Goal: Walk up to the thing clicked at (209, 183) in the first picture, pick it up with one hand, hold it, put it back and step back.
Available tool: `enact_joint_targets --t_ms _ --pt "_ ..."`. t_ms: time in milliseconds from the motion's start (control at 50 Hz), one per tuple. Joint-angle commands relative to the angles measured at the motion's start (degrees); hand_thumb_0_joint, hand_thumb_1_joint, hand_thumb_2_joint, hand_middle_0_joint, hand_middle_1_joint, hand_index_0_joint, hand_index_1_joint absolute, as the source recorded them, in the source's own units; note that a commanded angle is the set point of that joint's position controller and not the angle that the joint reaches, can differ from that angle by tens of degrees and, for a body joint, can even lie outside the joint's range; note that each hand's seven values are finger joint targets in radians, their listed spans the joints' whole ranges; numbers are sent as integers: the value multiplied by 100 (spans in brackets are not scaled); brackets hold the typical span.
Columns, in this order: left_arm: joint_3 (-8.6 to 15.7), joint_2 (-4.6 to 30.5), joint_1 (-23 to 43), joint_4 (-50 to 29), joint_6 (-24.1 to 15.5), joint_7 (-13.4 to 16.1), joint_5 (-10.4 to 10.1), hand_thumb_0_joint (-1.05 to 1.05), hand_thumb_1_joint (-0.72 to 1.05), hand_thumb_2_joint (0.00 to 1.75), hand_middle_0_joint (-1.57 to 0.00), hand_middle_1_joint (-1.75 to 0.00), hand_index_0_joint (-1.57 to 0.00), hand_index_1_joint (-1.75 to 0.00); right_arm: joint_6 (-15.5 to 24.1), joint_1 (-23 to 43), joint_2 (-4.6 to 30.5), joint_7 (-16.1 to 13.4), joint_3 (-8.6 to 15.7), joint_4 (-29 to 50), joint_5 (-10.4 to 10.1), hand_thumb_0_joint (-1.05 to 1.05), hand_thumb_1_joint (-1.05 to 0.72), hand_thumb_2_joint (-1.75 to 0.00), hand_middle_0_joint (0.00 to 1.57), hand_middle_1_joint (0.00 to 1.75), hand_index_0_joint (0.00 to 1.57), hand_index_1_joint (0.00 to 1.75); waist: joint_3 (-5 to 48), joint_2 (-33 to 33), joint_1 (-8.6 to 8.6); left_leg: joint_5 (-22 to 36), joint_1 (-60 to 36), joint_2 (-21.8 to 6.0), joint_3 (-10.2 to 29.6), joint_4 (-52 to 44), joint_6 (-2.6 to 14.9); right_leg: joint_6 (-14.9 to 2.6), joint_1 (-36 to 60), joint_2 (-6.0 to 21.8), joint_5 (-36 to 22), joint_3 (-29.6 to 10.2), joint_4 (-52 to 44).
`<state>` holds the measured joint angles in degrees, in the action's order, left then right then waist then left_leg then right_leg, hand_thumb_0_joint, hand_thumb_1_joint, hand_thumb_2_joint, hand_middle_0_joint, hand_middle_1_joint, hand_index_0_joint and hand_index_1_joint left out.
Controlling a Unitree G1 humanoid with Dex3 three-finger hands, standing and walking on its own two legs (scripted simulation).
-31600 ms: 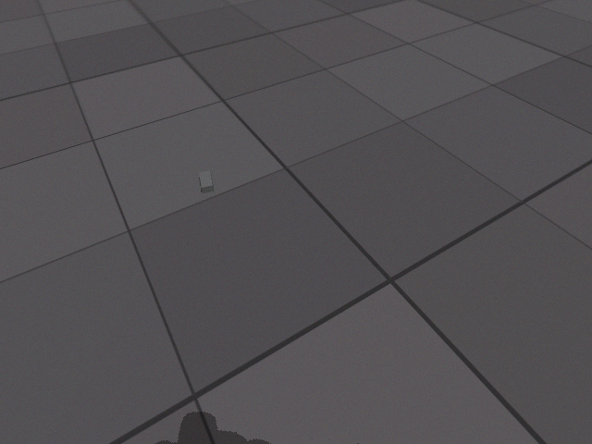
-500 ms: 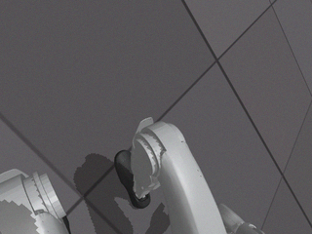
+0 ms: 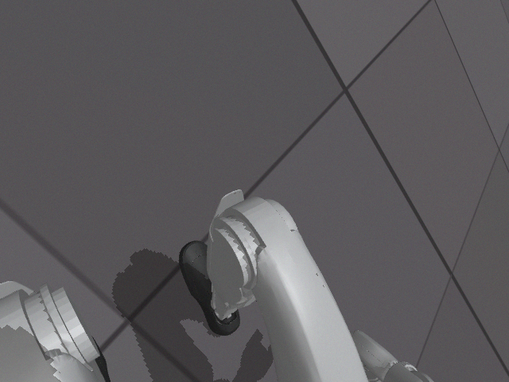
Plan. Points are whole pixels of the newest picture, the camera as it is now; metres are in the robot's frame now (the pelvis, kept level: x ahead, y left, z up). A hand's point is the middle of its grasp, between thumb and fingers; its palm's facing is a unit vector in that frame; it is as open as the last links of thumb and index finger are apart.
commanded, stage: close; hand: left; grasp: from above
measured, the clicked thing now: out of the picture +0.48 +0.36 -0.29
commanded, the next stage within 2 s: settle in 1.60 s
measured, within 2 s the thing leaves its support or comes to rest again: leaves its support in 2.00 s
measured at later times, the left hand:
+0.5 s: hand out of the picture +0.46 +0.34 -0.26, palm faces -0.45 -0.16 -0.88, open 12.1 cm
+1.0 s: hand out of the picture +0.46 +0.34 -0.26, palm faces -0.43 -0.16 -0.89, open 10.3 cm
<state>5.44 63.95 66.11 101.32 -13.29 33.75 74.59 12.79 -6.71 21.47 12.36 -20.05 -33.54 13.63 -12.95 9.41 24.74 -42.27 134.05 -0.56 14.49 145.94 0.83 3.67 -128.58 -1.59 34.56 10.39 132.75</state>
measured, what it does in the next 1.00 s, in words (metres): stands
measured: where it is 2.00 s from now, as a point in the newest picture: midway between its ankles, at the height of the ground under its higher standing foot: (161, 345)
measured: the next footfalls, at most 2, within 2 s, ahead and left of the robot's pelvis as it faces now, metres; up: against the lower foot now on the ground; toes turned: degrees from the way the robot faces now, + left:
none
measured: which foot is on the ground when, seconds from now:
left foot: down 0.00-1.00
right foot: down 0.00-1.00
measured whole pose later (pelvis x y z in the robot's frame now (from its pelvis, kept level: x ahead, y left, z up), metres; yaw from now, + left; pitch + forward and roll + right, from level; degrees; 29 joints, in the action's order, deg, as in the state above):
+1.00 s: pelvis +0.00 +0.00 +0.00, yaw +0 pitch +29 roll -16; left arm 4.6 65.9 67.4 100.5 -13.5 33.3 74.3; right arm 12.0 -6.1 21.5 11.2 -21.3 -33.8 13.7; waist -13.1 9.8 25.0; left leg -42.2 134.0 -0.6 14.8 145.6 1.0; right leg 3.7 -128.2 -1.7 34.3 10.7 132.0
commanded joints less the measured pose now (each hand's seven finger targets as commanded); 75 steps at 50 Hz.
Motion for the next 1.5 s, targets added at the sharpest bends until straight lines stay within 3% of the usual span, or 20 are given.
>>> enact_joint_targets --t_ms 0,40,100,160,260,460,580,640,700,780,880,940,1000,1100,1160,1240,1320,1360,1440,1480 --pt "6 1324 1466 -861 -35 230 -116 0 -35 85 -18 -94 -19 -93 -19 -1114 1991 -51 596 -154 -19 0 -90 -90 20 30 20 30 3955 -3474 280 1600 -2965 -234 -389 -1642 -94 -433 2318 -205 -1426 532 -879" --pt "-128 1095 1170 -433 -11 194 -133 0 -35 85 -18 -95 -19 -94 -21 -1099 1993 -44 611 -171 -4 0 -90 -90 20 30 20 30 3585 -3170 407 1399 -2688 -219 -416 -1617 -62 -415 2332 -241 -1325 549 -948" --pt "47 1414 1503 -975 -55 181 -125 0 -28 78 -20 -95 -23 -92 -36 -1203 2002 -49 597 -249 -24 0 -89 -90 20 30 20 30 3946 -3675 276 1735 -3118 -255 -363 -1675 -131 -430 2277 -189 -1476 541 -892" --pt "-79 1171 1134 -477 12 131 -131 0 -26 76 -22 -93 -25 -90 -41 -1078 1954 -16 543 -226 -14 0 -89 -90 20 30 20 30 3650 -3326 353 1666 -2907 -250 -362 -1595 -106 -411 2266 -215 -1455 556 -890" --pt "25 1364 1416 -790 -40 91 -102 0 -20 72 -26 -90 -29 -87 -71 -1082 1976 -25 565 -238 -24 0 -89 -90 20 30 20 30 3776 -3576 299 1591 -2998 -268 -332 -1693 -138 -437 2138 -188 -1345 571 -884" --pt "-168 1123 1280 -703 -57 4 -118 0 -11 64 -31 -86 -36 -82 -137 -1135 1954 -44 589 -197 -14 0 -89 -90 20 30 20 30 3716 -3379 355 1756 -2993 -250 -361 -1678 -109 -425 2259 -218 -1478 559 -902" --pt "-1 1424 1304 -803 -92 32 -105 0 -5 60 -36 -81 -40 -77 -154 -1129 1970 -104 526 -205 -32 0 -89 -90 20 30 20 30 3818 -3394 258 1646 -2899 -238 -407 -1627 -81 -423 2298 -202 -1407 521 -947" --pt "-103 1275 1141 -467 -109 56 -140 0 0 57 -39 -78 -44 -73 -157 -1105 1931 -119 452 -133 -9 0 -89 -90 20 30 20 30 3474 -3103 416 1392 -2688 -234 -403 -1665 -49 -399 2335 -233 -1243 545 -1022" --pt "-12 1549 1493 -861 -169 114 -107 0 2 55 -40 -78 -45 -73 -148 -1068 2003 -173 513 -156 -6 0 -89 -90 20 30 20 30 3805 -3403 303 1463 -2860 -242 -405 -1666 -80 -431 2365 -221 -1302 535 -981" --pt "-122 1321 1191 -572 -116 112 -133 0 7 51 -44 -74 -50 -69 -120 -1064 1960 -167 454 -143 9 0 -89 -90 20 30 20 30 3443 -3161 413 1235 -2685 -251 -377 -1691 -66 -400 2235 -241 -1137 566 -1011" --pt "-1 1563 1529 -1066 -79 181 -115 0 11 48 -48 -70 -53 -65 -111 -1069 1985 -181 494 -183 -3 0 -89 -90 20 30 20 30 4018 -3651 269 1686 -3062 -281 -373 -1677 -120 -434 2367 -222 -1495 545 -928" --pt "-94 1299 1100 -268 52 126 -106 0 16 44 -51 -68 -56 -62 -126 -1110 1930 -161 438 -227 -11 0 -89 -90 20 30 20 30 3447 -3293 427 1496 -2705 -264 -343 -1673 -104 -418 2196 -232 -1346 592 -946" --pt "61 1678 1492 -990 25 53 -106 0 20 41 -56 -65 -61 -59 -153 -1087 2036 -173 500 -227 -16 0 -89 -90 20 30 20 30 3847 -3819 267 1793 -3208 -312 -290 -1747 -180 -446 2182 -184 -1446 561 -912" --pt "-226 1032 1003 -393 24 -89 -252 0 26 36 -59 -60 -65 -54 -159 -1036 1913 -106 396 -149 13 0 -89 -90 20 30 20 30 3324 -3048 506 1560 -2584 -250 -378 -1571 -69 -402 2293 -239 -1381 603 -1015" --pt "82 1758 1382 -971 -73 -88 -183 0 31 34 -64 -58 -70 -53 -176 -1052 2003 -169 418 -201 -13 0 -89 -90 20 30 20 30 3765 -3436 262 1653 -2878 -272 -375 -1620 -106 -442 2399 -192 -1369 517 -1007" --pt "-149 1178 1095 -654 -87 -163 -210 0 37 29 -67 -57 -73 -50 -231 -1111 1917 -142 403 -162 25 0 -89 -90 20 30 20 30 3435 -3190 422 1492 -2708 -266 -315 -1669 -102 -416 2199 -228 -1248 621 -999" --pt "-46 1558 1406 -1118 -161 -158 -156 0 41 31 -72 -55 -78 -49 -258 -1074 2003 -195 468 -168 -9 0 -89 -90 20 30 20 30 3825 -3566 257 1705 -3050 -292 -282 -1665 -150 -451 2191 -205 -1363 587 -916" --pt "-164 1299 1109 -685 -141 -171 -181 0 47 35 -77 -54 -82 -49 -260 -1063 1922 -179 406 -131 8 0 -89 -90 20 30 20 30 3457 -3219 372 1466 -2719 -261 -325 -1647 -99 -435 2223 -234 -1208 597 -981" --pt "-7 1590 1318 -998 -180 -100 -133 0 53 34 -83 -51 -88 -46 -269 -1078 1950 -213 455 -184 -2 0 -89 -90 20 30 20 30 3770 -3536 232 1634 -2970 -281 -321 -1655 -135 -460 2237 -221 -1312 585 -955" --pt "-56 1427 1250 -828 -146 -102 -98 0 57 31 -86 -49 -90 -44 -271 -1137 1905 -181 408 -165 15 0 -89 -90 20 30 20 30 3669 -3418 315 1742 -3007 -285 -264 -1689 -143 -446 2148 -201 -1371 613 -902"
